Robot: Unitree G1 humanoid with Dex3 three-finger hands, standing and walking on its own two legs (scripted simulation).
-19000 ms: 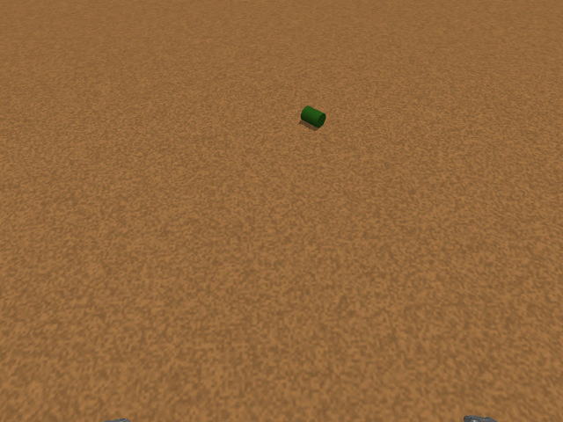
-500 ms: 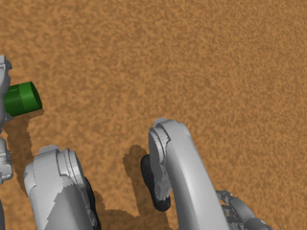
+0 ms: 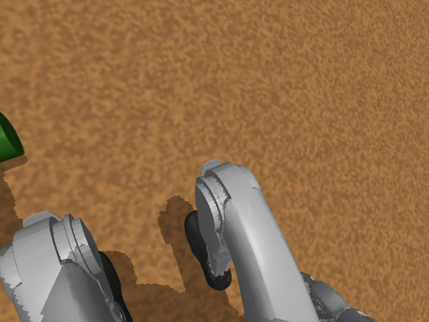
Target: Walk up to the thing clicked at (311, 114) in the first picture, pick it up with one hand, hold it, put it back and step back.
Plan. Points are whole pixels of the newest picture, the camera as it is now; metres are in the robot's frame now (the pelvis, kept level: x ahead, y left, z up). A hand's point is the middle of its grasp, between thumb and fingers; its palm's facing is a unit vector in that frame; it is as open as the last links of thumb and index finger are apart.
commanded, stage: rest palm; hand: left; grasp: from above
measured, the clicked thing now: out of the picture +0.46 +0.32 -0.26
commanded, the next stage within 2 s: close in 0.04 s
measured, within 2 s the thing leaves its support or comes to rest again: neither
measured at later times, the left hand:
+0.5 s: hand out of the picture +0.44 +0.32 -0.23, palm faces -0.43 -0.14 -0.89, open 12.6 cm
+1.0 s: hand out of the picture +0.44 +0.32 -0.22, palm faces -0.43 -0.13 -0.89, open 11.6 cm
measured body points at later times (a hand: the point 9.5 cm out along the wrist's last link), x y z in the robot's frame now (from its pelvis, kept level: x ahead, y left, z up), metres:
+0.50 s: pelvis +0.00 +0.00 +0.00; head +0.26 +0.11 +0.35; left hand +0.46 +0.32 -0.18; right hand +0.04 -0.25 -0.07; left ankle +0.07 +0.13 -0.27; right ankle +0.10 -0.11 -0.27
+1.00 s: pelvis -0.01 +0.01 +0.00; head +0.25 +0.11 +0.35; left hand +0.46 +0.32 -0.17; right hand +0.03 -0.25 -0.07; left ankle +0.07 +0.13 -0.27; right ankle +0.10 -0.11 -0.27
